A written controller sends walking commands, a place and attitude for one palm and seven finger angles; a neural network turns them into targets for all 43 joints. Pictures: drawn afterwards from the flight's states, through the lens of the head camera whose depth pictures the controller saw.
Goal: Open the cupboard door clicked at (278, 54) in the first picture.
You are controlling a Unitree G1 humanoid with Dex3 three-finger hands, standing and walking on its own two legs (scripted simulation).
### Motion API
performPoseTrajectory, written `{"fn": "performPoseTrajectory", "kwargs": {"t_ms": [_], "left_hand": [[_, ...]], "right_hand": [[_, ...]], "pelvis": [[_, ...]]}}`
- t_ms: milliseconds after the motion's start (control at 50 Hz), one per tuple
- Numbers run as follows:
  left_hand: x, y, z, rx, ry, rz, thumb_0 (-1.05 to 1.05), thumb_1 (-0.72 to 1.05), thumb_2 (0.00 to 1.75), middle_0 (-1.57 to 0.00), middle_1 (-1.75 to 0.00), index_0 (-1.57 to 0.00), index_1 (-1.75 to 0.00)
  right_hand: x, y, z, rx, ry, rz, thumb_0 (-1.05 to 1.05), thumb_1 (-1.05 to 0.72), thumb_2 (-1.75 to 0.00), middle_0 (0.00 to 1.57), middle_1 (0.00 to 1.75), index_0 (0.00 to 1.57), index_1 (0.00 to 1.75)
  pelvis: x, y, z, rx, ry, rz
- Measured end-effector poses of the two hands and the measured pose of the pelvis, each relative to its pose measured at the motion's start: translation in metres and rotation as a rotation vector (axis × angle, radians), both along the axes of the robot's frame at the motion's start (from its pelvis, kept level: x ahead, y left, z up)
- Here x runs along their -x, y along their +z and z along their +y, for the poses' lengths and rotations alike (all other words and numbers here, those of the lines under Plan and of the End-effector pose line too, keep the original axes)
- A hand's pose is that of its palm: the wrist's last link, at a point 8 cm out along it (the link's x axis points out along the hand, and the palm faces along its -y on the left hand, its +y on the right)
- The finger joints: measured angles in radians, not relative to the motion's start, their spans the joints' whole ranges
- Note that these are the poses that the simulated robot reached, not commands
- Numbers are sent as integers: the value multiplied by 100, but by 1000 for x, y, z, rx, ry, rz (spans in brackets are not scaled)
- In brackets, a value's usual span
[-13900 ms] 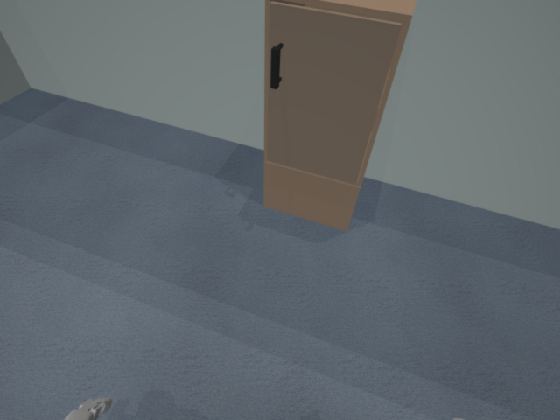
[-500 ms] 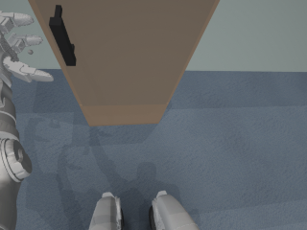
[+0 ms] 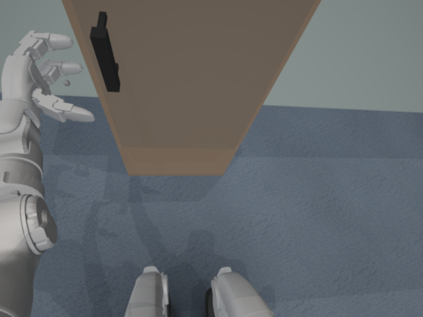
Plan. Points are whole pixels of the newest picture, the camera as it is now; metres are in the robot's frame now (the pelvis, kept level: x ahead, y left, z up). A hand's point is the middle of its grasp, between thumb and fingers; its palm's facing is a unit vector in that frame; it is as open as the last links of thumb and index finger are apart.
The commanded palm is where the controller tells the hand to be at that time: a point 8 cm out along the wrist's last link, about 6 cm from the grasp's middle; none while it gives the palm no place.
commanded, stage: move the hooked fingers beside the handle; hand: left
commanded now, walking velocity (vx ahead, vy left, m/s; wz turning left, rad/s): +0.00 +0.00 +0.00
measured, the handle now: (108, 54) +0.57 +0.15 +0.07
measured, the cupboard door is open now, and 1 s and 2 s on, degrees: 0 0 0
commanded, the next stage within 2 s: slide the fingers in behind the handle in 0.34 s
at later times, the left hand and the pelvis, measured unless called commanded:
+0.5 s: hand (62, 81) +0.52 +0.22 +0.06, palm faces -0.02 -1.00 +0.01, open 14.0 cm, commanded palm +0.51 +0.25 +0.07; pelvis +0.00 -0.01 +0.00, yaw +0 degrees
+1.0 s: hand (85, 81) +0.51 +0.19 +0.06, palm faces -0.03 -1.00 +0.01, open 14.0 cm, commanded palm +0.50 +0.22 +0.07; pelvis +0.00 +0.00 +0.00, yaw +0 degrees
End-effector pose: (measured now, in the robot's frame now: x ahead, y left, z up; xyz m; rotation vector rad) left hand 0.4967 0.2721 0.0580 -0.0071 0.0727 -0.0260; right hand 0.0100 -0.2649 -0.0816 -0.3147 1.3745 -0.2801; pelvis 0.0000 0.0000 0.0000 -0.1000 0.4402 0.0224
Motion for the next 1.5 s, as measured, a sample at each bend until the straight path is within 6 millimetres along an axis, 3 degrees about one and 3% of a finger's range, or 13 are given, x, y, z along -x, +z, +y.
{"fn": "performPoseTrajectory", "kwargs": {"t_ms": [140, 380, 600, 960, 1180, 1500], "left_hand": [[-1, 11, 4, -12, 31, -52, -2, -49, 30, -30, -120, -30, -120], [5, 9, 12, -7, 14, -20, -2, -50, 30, -29, -120, -30, -120], [-3, 0, -3, 5, 0, -15, -2, -50, 30, -30, -120, -30, -120], [1, 7, -26, 1, -3, -30, -2, -50, 30, -29, -120, -30, -120], [5, 7, -50, -8, 1, -45, -2, -50, 30, -30, -120, -30, -120], [5, 7, -66, -11, 10, -51, -2, -50, 30, -30, -120, -30, -120]], "right_hand": [[8, -4, 2, -20, -25, 12, 1, -90, -90, 21, 30, 20, 30], [20, -5, 0, -23, -32, 44, 1, -90, -90, 21, 30, 20, 30], [16, -4, -6, 4, -26, 29, 1, -90, -90, 21, 30, 20, 30], [9, -8, 9, -61, -26, 11, 1, -90, -90, 21, 30, 20, 30], [7, -10, 3, -67, -24, -9, 1, -90, -90, 21, 30, 20, 30], [16, -15, -8, -68, -26, -4, 1, -90, -90, 21, 30, 20, 30]], "pelvis": [[0, -1, -3, -5, -12, -3], [1, -1, -7, -4, -8, -5], [3, -5, -6, 0, -7, 9], [-3, 1, -3, -7, -5, -10], [-1, 0, -6, -15, -5, -20], [5, -3, -16, -25, -3, -19]]}}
